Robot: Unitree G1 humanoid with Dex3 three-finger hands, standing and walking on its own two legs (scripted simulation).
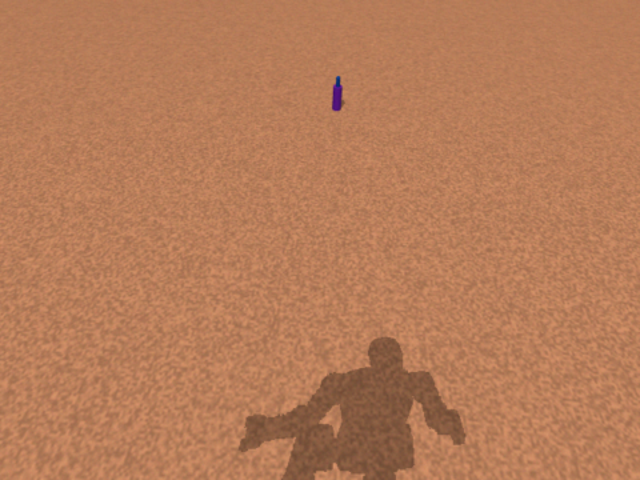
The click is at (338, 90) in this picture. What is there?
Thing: necked bottle
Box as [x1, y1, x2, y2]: [332, 76, 341, 110]
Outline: 339,76 336,77 336,83 333,86 332,108 334,110 340,109 341,85 339,84
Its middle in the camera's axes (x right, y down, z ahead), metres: +0.11 -0.84 +2.27
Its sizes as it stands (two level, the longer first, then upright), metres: 0.052 0.052 0.206
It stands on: the floor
